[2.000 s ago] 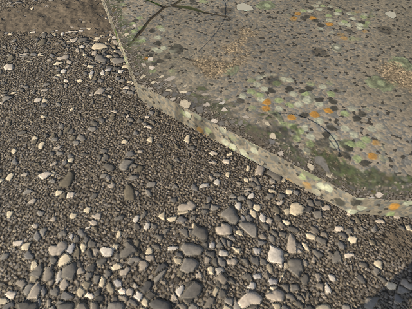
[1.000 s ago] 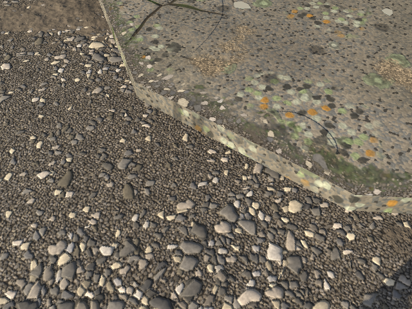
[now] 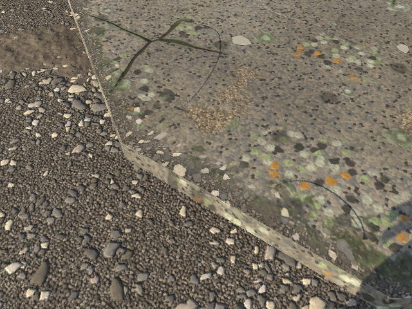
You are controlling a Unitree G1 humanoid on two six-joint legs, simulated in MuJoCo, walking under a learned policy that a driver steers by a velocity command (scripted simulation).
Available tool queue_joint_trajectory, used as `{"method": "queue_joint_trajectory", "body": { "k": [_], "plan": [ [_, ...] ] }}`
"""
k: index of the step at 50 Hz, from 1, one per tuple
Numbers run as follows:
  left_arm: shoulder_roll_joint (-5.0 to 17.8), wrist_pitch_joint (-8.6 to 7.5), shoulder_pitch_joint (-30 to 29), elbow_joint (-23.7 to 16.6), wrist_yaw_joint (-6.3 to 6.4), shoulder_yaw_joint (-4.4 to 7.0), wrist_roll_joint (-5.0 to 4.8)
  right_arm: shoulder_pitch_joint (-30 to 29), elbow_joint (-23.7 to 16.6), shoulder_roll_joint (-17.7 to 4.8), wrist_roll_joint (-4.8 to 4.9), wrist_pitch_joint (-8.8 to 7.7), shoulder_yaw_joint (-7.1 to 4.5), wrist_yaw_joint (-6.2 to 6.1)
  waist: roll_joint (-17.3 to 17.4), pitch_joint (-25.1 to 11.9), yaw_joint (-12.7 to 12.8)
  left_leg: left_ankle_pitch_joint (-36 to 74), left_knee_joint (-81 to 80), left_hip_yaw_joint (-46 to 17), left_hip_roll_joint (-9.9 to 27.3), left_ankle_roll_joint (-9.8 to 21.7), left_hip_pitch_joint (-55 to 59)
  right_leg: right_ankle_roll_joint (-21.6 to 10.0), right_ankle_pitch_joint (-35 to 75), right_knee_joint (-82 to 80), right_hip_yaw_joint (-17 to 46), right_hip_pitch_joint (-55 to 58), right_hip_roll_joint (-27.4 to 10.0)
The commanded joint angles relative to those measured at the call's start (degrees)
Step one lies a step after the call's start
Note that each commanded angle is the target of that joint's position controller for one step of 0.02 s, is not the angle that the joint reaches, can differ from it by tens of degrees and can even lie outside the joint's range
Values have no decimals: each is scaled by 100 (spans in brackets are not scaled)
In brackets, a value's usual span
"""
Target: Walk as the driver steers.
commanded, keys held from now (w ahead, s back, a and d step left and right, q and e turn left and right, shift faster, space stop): w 0.90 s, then w+e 0.10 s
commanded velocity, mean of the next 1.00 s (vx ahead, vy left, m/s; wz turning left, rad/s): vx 0.50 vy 0.00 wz -0.01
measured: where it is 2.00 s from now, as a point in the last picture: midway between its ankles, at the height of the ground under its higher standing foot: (229, 146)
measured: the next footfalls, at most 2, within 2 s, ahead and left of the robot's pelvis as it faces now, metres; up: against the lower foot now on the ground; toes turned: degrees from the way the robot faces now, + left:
right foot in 0.32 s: +0.36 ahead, -0.14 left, +0.00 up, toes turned -4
left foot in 0.86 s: +0.63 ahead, +0.07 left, +0.00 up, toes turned +5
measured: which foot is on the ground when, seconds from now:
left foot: down 0.00-0.32, up 0.34-0.84, down 0.86-1.00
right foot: up 0.00-0.30, down 0.32-0.86, up 0.88-1.00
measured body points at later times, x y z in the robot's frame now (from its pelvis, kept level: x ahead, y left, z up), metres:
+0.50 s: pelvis +0.28 -0.06 +0.00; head +0.31 -0.08 +0.45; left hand +0.33 +0.20 -0.13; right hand +0.32 -0.32 -0.15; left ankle +0.23 +0.08 -0.66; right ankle +0.32 -0.14 -0.74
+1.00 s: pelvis +0.54 +0.00 +0.00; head +0.57 +0.02 +0.44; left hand +0.56 +0.25 -0.16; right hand +0.63 -0.26 -0.13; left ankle +0.59 +0.06 -0.74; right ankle +0.45 -0.13 -0.65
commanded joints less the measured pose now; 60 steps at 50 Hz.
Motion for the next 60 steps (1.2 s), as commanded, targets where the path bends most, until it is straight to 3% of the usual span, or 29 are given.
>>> {"method": "queue_joint_trajectory", "body": {
  "k": [1, 6, 9, 10, 12, 14, 15, 16, 17, 18, 19, 20, 21, 23, 26, 31, 37, 40, 41, 42, 43, 44, 45, 46, 47, 49, 53, 56, 60],
  "plan": [
    [294, 71, 205, -224, 20, 101, 78, -137, -284, -778, 3, -89, -128, -126, 440, 155, 273, 348, -1374, -1451, 1664, 974, -62, 145, 742, -692, 194, -523, -315],
    [188, -10, -855, -512, -75, 62, 69, 341, -195, -892, 77, -15, -132, -250, 463, 274, -46, 594, -1404, -895, 1426, 701, 279, 230, 2072, -2490, -93, -463, -38],
    [173, -35, -1378, -665, -152, 15, 26, 693, -55, -928, 114, 37, -143, -260, 470, 384, -241, 590, -1275, -821, 1528, 676, 744, 224, 2088, -3052, -190, -451, 97],
    [-66, 120, -1409, -757, -307, -106, 405, 911, 41, -574, -127, 30, -36, -211, 402, 416, -197, 695, -1275, -601, 1394, 619, 674, 213, 2047, -3138, -608, -11, 177],
    [87, 188, -1457, -870, -362, -66, 380, 948, 77, -726, -165, 42, -75, -203, 649, 480, -171, 1240, -1039, -655, 1539, 528, 912, 84, 1489, -3265, -579, 258, 266],
    [345, 133, -1021, -828, -325, 14, 365, 820, 78, -973, -181, 78, -145, -241, 739, 316, 92, 2456, -396, -659, 1672, 395, 1400, -86, 731, -3499, -569, 648, 431],
    [448, 57, -375, -645, -278, 67, 365, 774, 83, -1051, -180, 114, -170, -254, 705, -12, 377, 3245, 426, -563, 1580, 312, 1562, -193, 514, -3791, -650, 1304, 626],
    [639, -40, 650, -310, -204, 146, 432, 823, 65, -914, -181, 135, -126, -250, 492, -631, 737, 3078, 1668, -342, 1294, 202, 1220, -357, 623, -3946, -586, 2566, 577],
    [1226, -95, 1569, -178, -112, 287, 573, 1122, -186, -411, -15, 120, 17, -219, -458, -1603, 839, 1127, 3588, -54, 871, 14, -337, -785, 401, -3887, 1233, 4466, -944],
    [1596, -13, 1770, -32, -138, 419, 461, 1592, -125, -252, 91, 106, 23, -176, -1558, -2079, 656, -2371, 5006, -211, -58, -87, -1950, -1390, 384, -4672, 3505, 5375, -1844],
    [1140, 42, 1226, -133, -171, 323, 309, 1017, -116, -763, -38, 138, -106, -193, -551, -1416, 565, -2029, 5359, -797, 364, 41, -2440, -1167, -149, -4782, 3053, 4829, -1468],
    [733, 35, 702, -230, -191, 212, 275, 570, -242, -670, -52, 98, -94, -151, -242, -745, 446, -1437, 5196, -766, 609, 71, -2497, -1022, -45, -4918, 2250, 4023, -1246],
    [454, 15, 442, -245, -203, 138, 276, 358, -267, -533, -47, 97, -62, -129, -71, -407, 336, -1042, 4874, -733, 815, 59, -2308, -880, 318, -5162, 1686, 3431, -989],
    [197, -27, 428, -106, -168, 57, 219, 420, -225, -403, -198, 236, -38, -83, -216, -195, 104, -786, 4530, -649, 967, -73, -1830, -717, 988, -5406, 979, 2779, -663],
    [308, -128, 804, 111, -151, 69, 176, 267, -278, -274, -219, 353, -5, -23, -151, -108, 17, -594, 4326, -484, 1019, -208, -1948, -861, 1613, -5595, 599, 2705, -599],
    [292, -108, 1257, 342, -145, 36, 194, -889, -686, -249, -179, 382, 53, 7, -109, 355, 231, 210, 3079, -266, 1125, -397, -2565, -906, 1552, -5893, 205, 2858, -444],
    [415, -88, 1576, 521, -103, 46, 237, -1621, -983, -243, -125, 331, 96, -28, -248, 460, 378, 509, 1710, -54, 841, -259, -2021, -748, 2311, -5621, -77, 3279, -504],
    [513, -46, 1440, 556, -62, 81, 265, -1394, -994, -362, -141, 258, 25, -80, -221, 376, 195, -39, 1373, -20, 675, -18, -1539, -635, 3315, -5023, -95, 3610, -679],
    [540, -26, 1338, 553, -57, 88, 265, -924, -851, -405, -159, 211, -20, -110, -164, 140, -23, -100, 1130, 67, 506, 78, -974, -560, 3940, -4410, -185, 3649, -596],
    [452, 7, 1276, 538, -53, 57, 264, -26, -527, -488, -205, 135, -86, -161, 81, -327, -362, 124, 746, 155, 345, 188, 74, -439, 4139, -3335, -382, 3447, -309],
    [275, 11, 1303, 396, -48, -15, 229, 951, -311, -898, -323, 68, -204, -229, 582, -1010, -652, 169, 697, -814, 1268, 411, 1477, -288, 2656, -1817, -604, 2479, 8],
    [-353, 21, 2024, 317, -73, -133, 26, 1303, -244, -1600, -336, 106, -378, -225, 2099, -1543, -356, 17, 39, -3421, 2823, 1145, 2878, -42, -1209, 228, -899, 473, 1085],
    [232, 72, 1797, 414, -48, 14, 191, 925, -304, -1371, -78, 210, -366, -171, 1263, -1392, -295, -554, -306, -3836, 2673, 1177, 2462, -130, -1571, 902, -89, 5, 897],
    [259, 76, 1324, 308, -80, 46, 214, 258, -462, -949, -46, 218, -250, -155, 761, -594, -90, -950, -395, -2985, 2487, 994, 1670, -206, -1059, 954, 30, -186, 608],
    [137, 60, 1064, 272, -112, 21, 189, -104, -529, -591, -74, 181, -154, -135, 476, -199, 17, -791, -684, -2387, 2251, 815, 979, -218, -612, 654, 50, -37, 397],
    [18, 186, 1079, 314, -155, 23, 278, -193, -435, -317, -89, 97, -65, -202, 660, 5, 246, -203, -950, -1570, 1878, 456, 416, -159, -229, 379, 38, 372, 231],
    [-149, 377, 1021, 325, -220, 45, 306, 368, -179, -384, -78, -68, -59, -220, 594, -35, 326, 824, -1003, -741, 1809, 364, 448, -88, 164, 849, -94, 112, 288],
    [-192, 465, 427, 144, -179, 68, 298, 850, 13, -306, -125, -45, -31, -235, 685, 204, 196, 288, -1045, -626, 1899, 392, 775, -112, 257, 1919, -145, -1098, 241],
    [-367, 501, -483, -296, -49, 44, 259, 1505, 281, -185, -235, -19, 60, -255, 427, 645, 66, -2, -910, -583, 2149, 450, 1443, -216, -486, 3905, -137, -3307, 319]
  ]
}}
Keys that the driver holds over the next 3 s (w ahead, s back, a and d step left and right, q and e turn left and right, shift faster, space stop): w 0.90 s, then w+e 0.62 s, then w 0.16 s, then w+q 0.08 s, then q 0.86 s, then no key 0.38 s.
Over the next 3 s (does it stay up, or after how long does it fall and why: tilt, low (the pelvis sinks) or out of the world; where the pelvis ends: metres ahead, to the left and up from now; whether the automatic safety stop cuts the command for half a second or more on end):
stays up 1.18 -0.19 0.09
